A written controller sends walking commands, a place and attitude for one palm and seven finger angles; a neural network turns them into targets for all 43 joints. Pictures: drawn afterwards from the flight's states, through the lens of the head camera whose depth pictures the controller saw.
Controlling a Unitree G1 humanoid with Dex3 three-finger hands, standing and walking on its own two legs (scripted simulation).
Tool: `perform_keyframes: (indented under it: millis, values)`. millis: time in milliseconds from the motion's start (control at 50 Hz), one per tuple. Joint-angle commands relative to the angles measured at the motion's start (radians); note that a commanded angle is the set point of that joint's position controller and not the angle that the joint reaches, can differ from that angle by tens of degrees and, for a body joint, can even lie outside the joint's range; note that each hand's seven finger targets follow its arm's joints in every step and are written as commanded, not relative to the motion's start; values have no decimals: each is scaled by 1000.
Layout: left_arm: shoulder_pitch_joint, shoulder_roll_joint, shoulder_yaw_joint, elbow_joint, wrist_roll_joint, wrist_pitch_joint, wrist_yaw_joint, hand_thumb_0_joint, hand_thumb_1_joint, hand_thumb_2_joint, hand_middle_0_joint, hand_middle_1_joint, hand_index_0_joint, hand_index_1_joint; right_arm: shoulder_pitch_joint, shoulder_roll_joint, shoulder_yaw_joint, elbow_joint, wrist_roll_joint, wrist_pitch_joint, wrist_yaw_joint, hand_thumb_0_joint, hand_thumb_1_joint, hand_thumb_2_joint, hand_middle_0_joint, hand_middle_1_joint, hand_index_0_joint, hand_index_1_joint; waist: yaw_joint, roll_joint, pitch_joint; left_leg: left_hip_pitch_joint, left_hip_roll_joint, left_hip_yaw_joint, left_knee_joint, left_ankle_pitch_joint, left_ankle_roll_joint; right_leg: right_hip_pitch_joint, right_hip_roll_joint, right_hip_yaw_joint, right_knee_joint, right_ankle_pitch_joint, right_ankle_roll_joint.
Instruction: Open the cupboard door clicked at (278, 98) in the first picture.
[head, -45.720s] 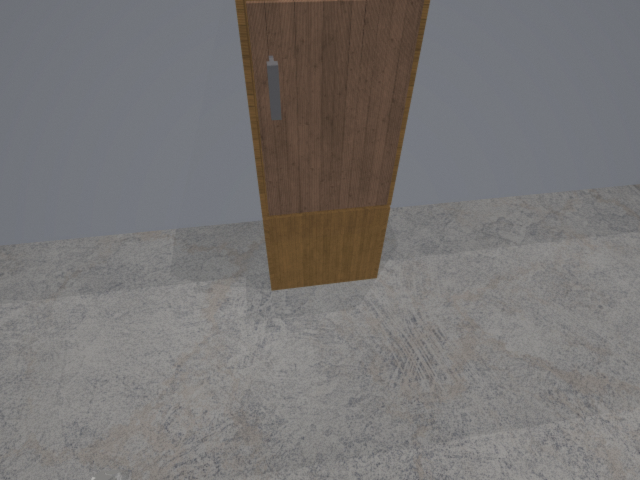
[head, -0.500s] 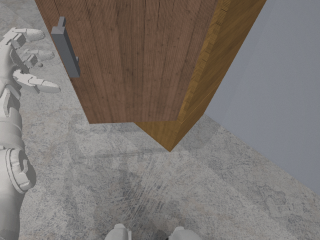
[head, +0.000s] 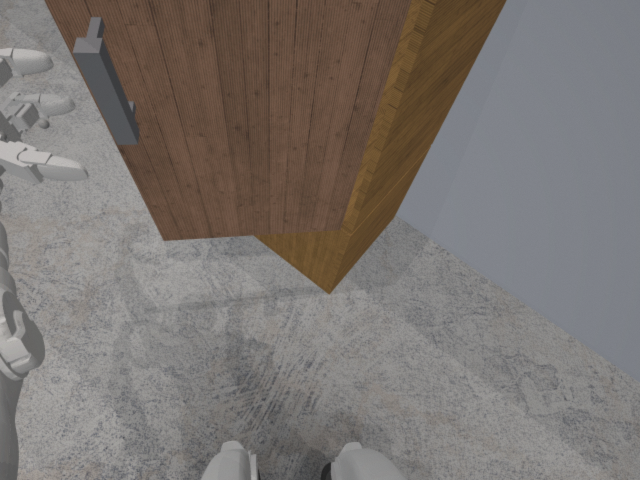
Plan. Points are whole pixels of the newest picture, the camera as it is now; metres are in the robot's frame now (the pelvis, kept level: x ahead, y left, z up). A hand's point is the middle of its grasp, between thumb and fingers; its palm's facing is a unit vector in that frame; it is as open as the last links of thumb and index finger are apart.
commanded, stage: slide the fingers in behind the handle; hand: left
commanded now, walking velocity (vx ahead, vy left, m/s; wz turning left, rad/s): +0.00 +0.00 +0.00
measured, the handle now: (113, 84) +0.56 +0.21 +0.12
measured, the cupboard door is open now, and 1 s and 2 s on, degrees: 46 46 46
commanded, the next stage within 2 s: close the thumb around the handle in 1.68 s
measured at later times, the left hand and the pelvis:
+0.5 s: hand (78, 115) +0.51 +0.23 +0.12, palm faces +0.04 -1.00 +0.00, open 14.0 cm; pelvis +0.01 +0.00 +0.00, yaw +0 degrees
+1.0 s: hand (111, 111) +0.52 +0.20 +0.12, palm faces +0.03 -1.00 -0.01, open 13.9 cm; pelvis +0.01 -0.01 +0.00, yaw +0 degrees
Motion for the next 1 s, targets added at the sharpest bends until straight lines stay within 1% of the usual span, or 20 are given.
perform_keyframes:
  millis: [0,40,60,80,120,180,240,320,380,420,460,480,540,620,660,700,760,840,880,980]
  values:
    - [-491,294,37,-269,-31,-110,12,0,-500,300,-300,-1200,-300,-1200,143,-192,-70,-39,-10,-27,-17,0,-900,-900,200,300,200,300,-4,205,-457,467,-9,-65,-80,315,10,19,21,20,-89,234,-10]
    - [-501,273,24,-264,-32,-102,8,0,-500,300,-300,-1200,-300,-1200,143,-189,-69,-35,-11,-31,-15,0,-900,-900,200,300,200,300,-6,212,-467,469,-12,-63,-77,327,10,29,22,20,-87,251,-8]
    - [-471,301,49,-243,-32,-96,7,0,-500,300,-300,-1200,-300,-1200,151,-192,-68,-35,-11,-29,-15,0,-900,-900,200,300,200,300,8,205,-466,458,-13,-61,-73,340,12,40,22,19,-83,261,-12]
    - [-465,300,42,-232,-24,-84,7,0,-500,300,-300,-1200,-300,-1200,149,-192,-67,-35,-10,-26,-15,0,-900,-900,200,300,200,300,4,204,-464,457,-11,-62,-74,352,11,35,20,17,-80,274,-9]
    - [-444,243,1,-243,-22,-61,9,0,-500,300,-300,-1200,-300,-1200,145,-187,-70,-40,-11,-25,-11,0,-900,-900,200,300,200,300,6,210,-444,470,-9,-63,-82,361,8,20,19,9,-86,275,-8]
    - [-409,215,4,-303,-29,-58,25,0,-500,300,-300,-1200,-300,-1200,146,-183,-76,-50,-15,-24,-2,0,-900,-900,200,300,200,300,26,236,-495,544,-3,-71,-77,462,-3,19,25,-2,-77,315,-13]
    - [-405,150,-24,-311,-47,-54,43,0,-500,300,-300,-1200,-300,-1200,135,-177,-76,-55,-15,-22,5,0,-900,-900,200,300,200,300,12,177,-438,510,-4,-66,-84,433,2,26,27,-4,-85,312,-10]
    - [-408,156,-5,-276,-41,-52,76,0,-500,300,-300,-1200,-300,-1200,138,-179,-79,-50,-14,-22,7,0,-900,-900,200,300,200,300,9,112,-386,456,-8,-63,-94,383,8,40,25,-1,-89,299,-8]
    - [-415,162,1,-329,-20,-78,102,0,-500,300,-300,-1200,-300,-1200,133,-171,-78,-54,-19,-24,13,0,-900,-900,200,300,200,300,31,197,-446,507,-11,-66,-86,445,-1,42,21,3,-71,324,-14]
    - [-414,152,-1,-333,-13,-91,114,0,-500,300,-300,-1200,-300,-1200,132,-167,-79,-52,-21,-24,16,0,-900,-900,200,300,200,300,27,175,-450,511,-8,-67,-81,452,-3,45,22,0,-68,328,-13]
    - [-422,99,-30,-370,-25,-107,116,0,-500,300,-300,-1200,-300,-1200,128,-161,-80,-57,-20,-27,19,0,-900,-900,200,300,200,300,22,183,-465,540,-8,-70,-78,485,-3,48,25,-2,-65,341,-16]
    - [-387,101,-20,-351,-22,-105,116,0,-500,300,-300,-1200,-300,-1200,123,-161,-83,-55,-19,-27,21,0,-900,-900,200,300,200,300,34,183,-475,544,-7,-68,-78,483,-6,47,25,-1,-66,338,-14]
    - [-418,55,-57,-323,-25,-86,121,0,-500,300,-300,-1200,-300,-1200,118,-161,-83,-49,-16,-26,20,0,-900,-900,200,300,200,300,11,148,-430,510,-10,-65,-86,419,0,37,23,0,-77,315,-10]
    - [-428,88,-34,-256,-20,-60,139,0,-500,300,-300,-1200,-300,-1200,123,-164,-78,-44,-14,-26,14,0,-900,-900,200,300,200,300,6,85,-377,419,-19,-49,-94,343,13,72,17,11,-87,308,-5]
    - [-459,115,-22,-276,-9,-71,154,0,-500,300,-300,-1200,-300,-1200,125,-164,-74,-45,-17,-30,12,0,-900,-900,200,300,200,300,9,110,-382,410,-23,-48,-92,337,14,83,14,16,-81,307,-9]
    - [-463,117,-19,-310,1,-92,163,0,-500,300,-300,-1200,-300,-1200,122,-159,-78,-48,-20,-36,15,0,-900,-900,200,300,200,300,16,137,-440,442,-23,-47,-83,357,12,85,14,21,-78,320,-7]
    - [-463,89,-37,-306,-2,-111,165,0,-500,300,-300,-1200,-300,-1200,127,-155,-77,-45,-22,-38,18,0,-900,-900,200,300,200,300,3,129,-440,444,-22,-45,-75,377,13,91,17,21,-73,342,-8]
    - [-481,91,-48,-277,-6,-89,152,0,-500,300,-300,-1200,-300,-1200,128,-161,-78,-38,-16,-38,16,0,-900,-900,200,300,200,300,-5,119,-431,409,-24,-38,-81,324,17,102,15,30,-84,326,-2]
    - [-485,91,-47,-303,-7,-93,148,0,-500,300,-300,-1200,-300,-1200,131,-160,-80,-42,-16,-40,17,0,-900,-900,200,300,200,300,4,142,-473,428,-27,-35,-80,350,17,122,14,32,-81,354,-4]
    - [-436,28,-69,-312,-20,-90,155,0,-500,300,-300,-1200,-300,-1200,132,-152,-85,-35,-18,-41,24,0,-900,-900,200,300,200,300,8,147,-454,451,-24,-33,-75,381,15,103,18,23,-84,371,-5]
